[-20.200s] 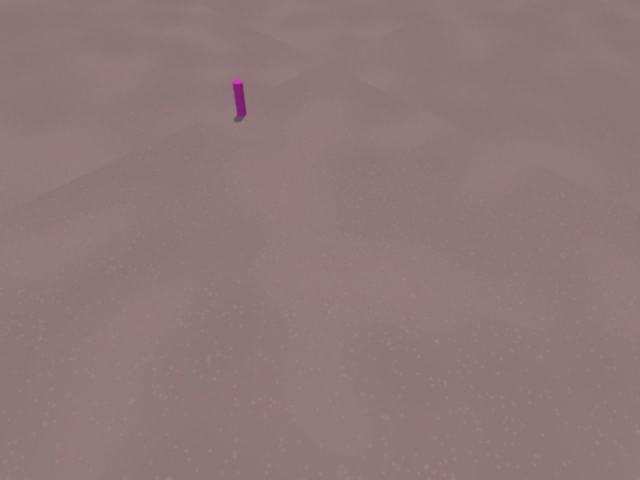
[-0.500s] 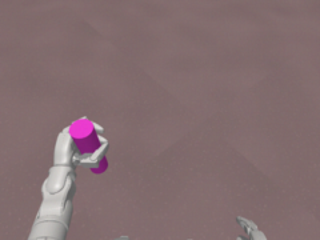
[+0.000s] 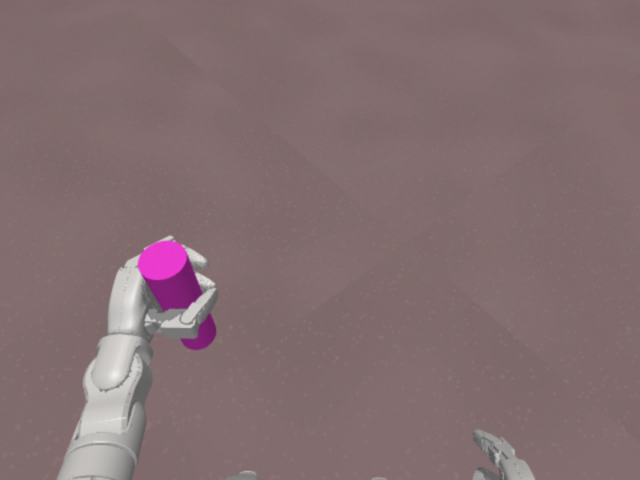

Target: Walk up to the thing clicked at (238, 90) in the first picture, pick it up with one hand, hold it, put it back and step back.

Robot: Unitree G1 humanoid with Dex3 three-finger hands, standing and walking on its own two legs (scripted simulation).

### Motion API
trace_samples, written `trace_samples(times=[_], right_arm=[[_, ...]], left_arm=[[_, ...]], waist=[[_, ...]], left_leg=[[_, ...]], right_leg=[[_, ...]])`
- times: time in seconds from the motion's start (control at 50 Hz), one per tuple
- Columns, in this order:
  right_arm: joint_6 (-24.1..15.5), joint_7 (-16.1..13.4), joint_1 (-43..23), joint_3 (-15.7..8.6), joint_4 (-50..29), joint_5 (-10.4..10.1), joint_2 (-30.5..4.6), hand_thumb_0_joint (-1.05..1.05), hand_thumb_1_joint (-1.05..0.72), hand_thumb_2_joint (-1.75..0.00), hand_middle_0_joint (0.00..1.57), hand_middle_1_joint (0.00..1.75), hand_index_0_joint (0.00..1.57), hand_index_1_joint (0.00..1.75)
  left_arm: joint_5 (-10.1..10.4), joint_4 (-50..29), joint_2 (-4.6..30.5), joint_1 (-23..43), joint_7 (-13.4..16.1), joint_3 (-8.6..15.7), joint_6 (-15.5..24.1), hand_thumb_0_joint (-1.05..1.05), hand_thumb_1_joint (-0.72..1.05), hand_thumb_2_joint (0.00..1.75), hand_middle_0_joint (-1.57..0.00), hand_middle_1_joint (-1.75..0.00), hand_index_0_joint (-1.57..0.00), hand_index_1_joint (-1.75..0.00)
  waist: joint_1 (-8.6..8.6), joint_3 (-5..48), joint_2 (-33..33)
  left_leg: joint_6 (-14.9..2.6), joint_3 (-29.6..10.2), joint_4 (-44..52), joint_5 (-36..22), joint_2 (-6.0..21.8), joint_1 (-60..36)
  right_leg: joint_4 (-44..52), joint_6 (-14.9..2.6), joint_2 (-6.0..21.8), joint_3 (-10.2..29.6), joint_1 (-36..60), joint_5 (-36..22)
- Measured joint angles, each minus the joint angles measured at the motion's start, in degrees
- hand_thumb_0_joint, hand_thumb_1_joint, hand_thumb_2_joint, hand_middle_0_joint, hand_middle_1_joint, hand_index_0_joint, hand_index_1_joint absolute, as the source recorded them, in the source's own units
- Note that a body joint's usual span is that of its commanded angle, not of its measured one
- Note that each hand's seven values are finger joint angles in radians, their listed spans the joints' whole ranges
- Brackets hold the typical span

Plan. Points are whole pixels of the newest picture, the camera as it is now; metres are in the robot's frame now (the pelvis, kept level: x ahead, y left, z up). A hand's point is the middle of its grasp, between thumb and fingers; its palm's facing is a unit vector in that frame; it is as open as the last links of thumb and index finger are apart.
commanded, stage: hold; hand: left
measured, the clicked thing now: (183, 302) +0.33 +0.18 +0.02
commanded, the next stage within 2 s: crouch in 0.68 s
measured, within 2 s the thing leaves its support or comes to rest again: neither
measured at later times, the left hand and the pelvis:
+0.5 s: hand (188, 291) +0.33 +0.16 +0.04, palm faces +0.03 -1.00 +0.00, open 6.8 cm; pelvis +0.00 +0.00 +0.00, yaw +0 degrees
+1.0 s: hand (190, 300) +0.33 +0.17 +0.03, palm faces +0.06 -1.00 +0.00, open 6.8 cm; pelvis -0.01 +0.00 +0.00, yaw +0 degrees
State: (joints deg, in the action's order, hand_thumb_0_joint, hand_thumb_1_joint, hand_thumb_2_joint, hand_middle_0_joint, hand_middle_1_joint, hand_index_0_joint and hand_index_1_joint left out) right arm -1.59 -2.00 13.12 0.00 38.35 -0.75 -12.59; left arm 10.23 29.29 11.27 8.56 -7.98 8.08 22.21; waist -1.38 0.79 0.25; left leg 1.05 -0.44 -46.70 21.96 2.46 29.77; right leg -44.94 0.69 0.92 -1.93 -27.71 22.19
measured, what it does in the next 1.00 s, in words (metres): stands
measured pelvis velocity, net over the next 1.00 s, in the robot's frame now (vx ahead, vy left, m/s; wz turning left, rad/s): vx -0.01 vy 0.00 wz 0.00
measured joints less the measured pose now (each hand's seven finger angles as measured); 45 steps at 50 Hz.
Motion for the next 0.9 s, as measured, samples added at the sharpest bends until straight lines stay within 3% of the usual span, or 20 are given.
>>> trace_samples(times=[0.9], right_arm=[[-0.21,0.07,0.05,-0.06,-0.22,-0.05,-0.07,0.01,-0.9,-0.9,0.21,0.29,0.21,0.3]], left_arm=[[-0.38,0.92,-0.15,0.33,1.16,0.1,0.16,0.04,-0.03,1.14,-0.89,-1.11,-0.92,-1.12]], waist=[[-0.15,0.23,-0.01]], left_leg=[[0.03,-0.13,-0.07,-0.14,-0.04,0.22]], right_leg=[[-0.16,-0.05,0.0,-0.07,-0.22,-0.05]])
